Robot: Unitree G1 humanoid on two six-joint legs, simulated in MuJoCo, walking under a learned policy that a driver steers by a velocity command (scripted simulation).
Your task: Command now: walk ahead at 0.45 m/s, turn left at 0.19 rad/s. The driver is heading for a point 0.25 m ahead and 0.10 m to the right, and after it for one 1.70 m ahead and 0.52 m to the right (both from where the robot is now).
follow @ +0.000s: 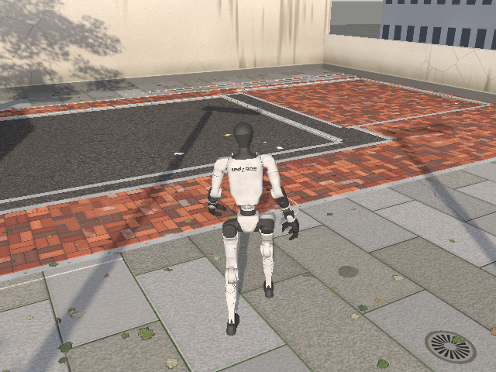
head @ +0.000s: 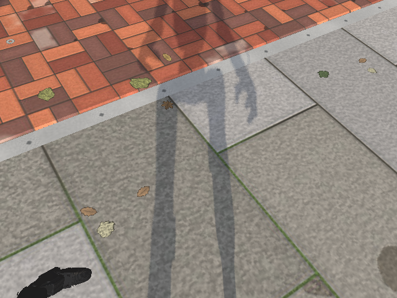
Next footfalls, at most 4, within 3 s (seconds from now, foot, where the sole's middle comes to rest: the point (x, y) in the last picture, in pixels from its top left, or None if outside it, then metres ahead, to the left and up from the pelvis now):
0.10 right None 0.24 -0.12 -0.77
0.60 left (138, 282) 0.52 0.14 -0.77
1.10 right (201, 210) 0.78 -0.09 -0.77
1.56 left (143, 199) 0.83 0.12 -0.77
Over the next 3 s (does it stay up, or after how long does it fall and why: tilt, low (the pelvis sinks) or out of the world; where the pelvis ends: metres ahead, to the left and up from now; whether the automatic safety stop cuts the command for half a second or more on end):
stays up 1.05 -0.24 0.00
